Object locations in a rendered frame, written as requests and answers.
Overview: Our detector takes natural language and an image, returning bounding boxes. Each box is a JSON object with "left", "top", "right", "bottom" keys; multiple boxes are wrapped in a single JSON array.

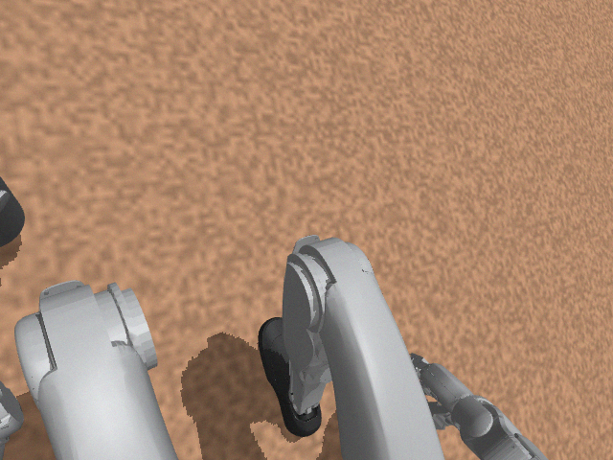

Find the left robot arm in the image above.
[{"left": 0, "top": 380, "right": 24, "bottom": 460}]

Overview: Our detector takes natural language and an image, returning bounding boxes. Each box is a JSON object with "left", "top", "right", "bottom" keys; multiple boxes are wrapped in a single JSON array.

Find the right robot arm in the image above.
[{"left": 451, "top": 395, "right": 549, "bottom": 460}]

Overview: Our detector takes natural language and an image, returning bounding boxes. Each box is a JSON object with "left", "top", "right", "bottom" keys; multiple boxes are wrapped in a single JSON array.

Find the right robot hand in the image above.
[{"left": 410, "top": 353, "right": 474, "bottom": 430}]

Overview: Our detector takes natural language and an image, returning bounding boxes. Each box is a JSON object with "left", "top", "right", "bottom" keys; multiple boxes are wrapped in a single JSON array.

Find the bottle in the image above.
[{"left": 0, "top": 176, "right": 25, "bottom": 247}]

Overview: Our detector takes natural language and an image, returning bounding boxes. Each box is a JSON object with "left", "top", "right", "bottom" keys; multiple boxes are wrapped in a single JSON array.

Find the right robot foot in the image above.
[{"left": 259, "top": 317, "right": 322, "bottom": 437}]

